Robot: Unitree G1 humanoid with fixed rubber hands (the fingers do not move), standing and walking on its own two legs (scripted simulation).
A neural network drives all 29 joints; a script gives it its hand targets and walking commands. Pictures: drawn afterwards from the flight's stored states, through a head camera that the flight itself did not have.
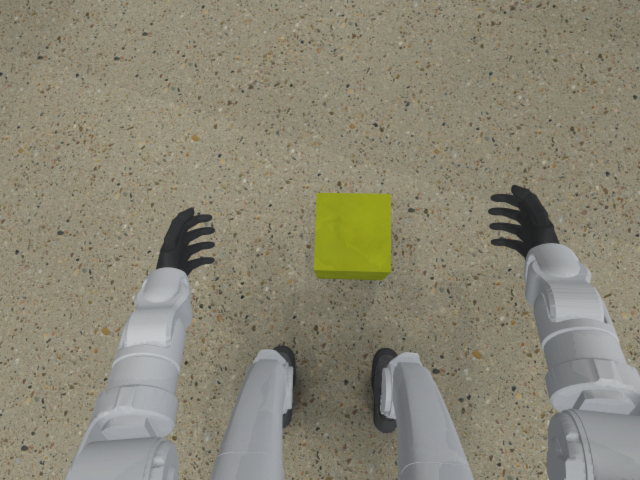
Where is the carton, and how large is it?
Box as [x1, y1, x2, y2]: [314, 193, 390, 279]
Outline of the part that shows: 317,193 314,270 317,277 382,279 390,272 390,194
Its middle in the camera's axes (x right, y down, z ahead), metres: +0.09 +0.00 +1.00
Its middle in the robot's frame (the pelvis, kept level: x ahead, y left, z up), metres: +0.49 -0.02 -0.60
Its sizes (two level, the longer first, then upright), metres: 0.187 0.177 0.188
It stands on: the floor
